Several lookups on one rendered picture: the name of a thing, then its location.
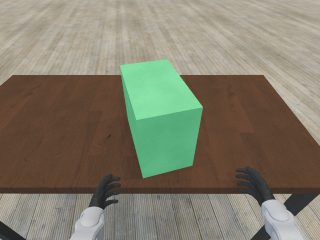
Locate robot left forearm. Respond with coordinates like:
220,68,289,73
69,206,105,240

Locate robot right forearm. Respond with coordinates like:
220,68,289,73
261,199,307,240

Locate table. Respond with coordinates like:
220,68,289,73
0,75,320,240

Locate left robot hand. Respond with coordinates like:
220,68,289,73
88,173,121,210

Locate carton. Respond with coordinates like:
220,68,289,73
120,59,203,178

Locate right robot hand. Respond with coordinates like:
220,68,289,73
235,166,276,207

